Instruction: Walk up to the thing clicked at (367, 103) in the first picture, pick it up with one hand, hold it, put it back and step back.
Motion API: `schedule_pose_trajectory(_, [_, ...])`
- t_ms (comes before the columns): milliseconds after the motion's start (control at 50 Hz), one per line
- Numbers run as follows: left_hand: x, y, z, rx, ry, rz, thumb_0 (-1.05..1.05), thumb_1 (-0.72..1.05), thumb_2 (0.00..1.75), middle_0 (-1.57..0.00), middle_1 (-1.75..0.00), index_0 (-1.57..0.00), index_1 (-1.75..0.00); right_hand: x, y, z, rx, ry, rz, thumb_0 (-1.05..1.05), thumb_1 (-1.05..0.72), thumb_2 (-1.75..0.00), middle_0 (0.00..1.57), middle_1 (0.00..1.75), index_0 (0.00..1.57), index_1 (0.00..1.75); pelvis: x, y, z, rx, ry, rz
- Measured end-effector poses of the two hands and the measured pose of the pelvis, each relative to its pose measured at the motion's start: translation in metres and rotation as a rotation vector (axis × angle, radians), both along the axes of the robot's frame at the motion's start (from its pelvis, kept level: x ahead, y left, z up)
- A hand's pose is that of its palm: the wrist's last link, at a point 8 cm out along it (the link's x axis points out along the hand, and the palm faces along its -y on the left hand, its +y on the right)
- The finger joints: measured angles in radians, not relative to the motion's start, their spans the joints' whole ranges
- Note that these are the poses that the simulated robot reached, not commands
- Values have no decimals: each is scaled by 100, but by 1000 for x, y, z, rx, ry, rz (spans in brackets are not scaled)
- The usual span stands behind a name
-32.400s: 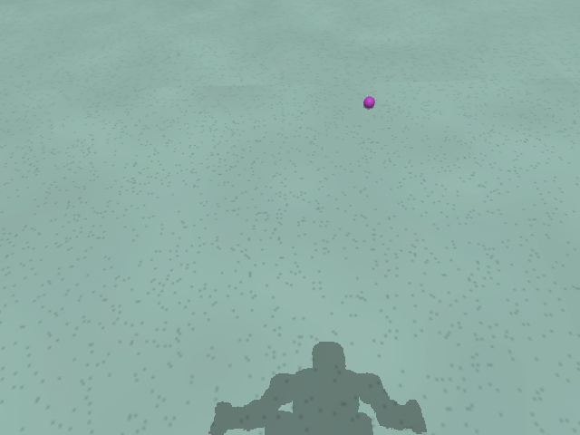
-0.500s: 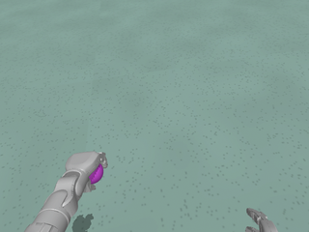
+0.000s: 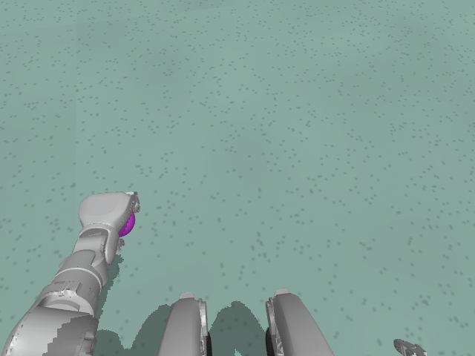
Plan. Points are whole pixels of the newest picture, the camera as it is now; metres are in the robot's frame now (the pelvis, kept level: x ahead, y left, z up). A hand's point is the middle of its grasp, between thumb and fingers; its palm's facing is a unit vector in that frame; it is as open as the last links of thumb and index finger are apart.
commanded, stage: crouch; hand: left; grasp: from above
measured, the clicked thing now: (117, 220) +0.40 +0.23 -0.12
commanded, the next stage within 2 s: lower in 1.26 s
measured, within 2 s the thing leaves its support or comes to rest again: neither
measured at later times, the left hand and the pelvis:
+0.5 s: hand (138, 248) +0.39 +0.24 -0.33, palm faces -0.45 -0.02 -0.89, open 8.6 cm; pelvis -0.03 -0.01 -0.17, yaw -3 degrees
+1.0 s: hand (145, 252) +0.40 +0.25 -0.41, palm faces -0.45 -0.03 -0.89, open 8.6 cm; pelvis -0.03 -0.01 -0.24, yaw -5 degrees
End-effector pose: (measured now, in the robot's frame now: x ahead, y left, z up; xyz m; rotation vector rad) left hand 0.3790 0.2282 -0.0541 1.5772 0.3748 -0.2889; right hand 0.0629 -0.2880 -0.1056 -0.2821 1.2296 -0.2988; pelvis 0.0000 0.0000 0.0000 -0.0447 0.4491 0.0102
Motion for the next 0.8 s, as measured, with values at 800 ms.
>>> schedule_pose_trajectory(800, [29,20,-274,-46,48,35,0,14,59,-72,-71,-72,-67,-23,6,-216,43,148,132,0,-91,-90,20,29,20,30,-27,-6,-213,-51,195,-40])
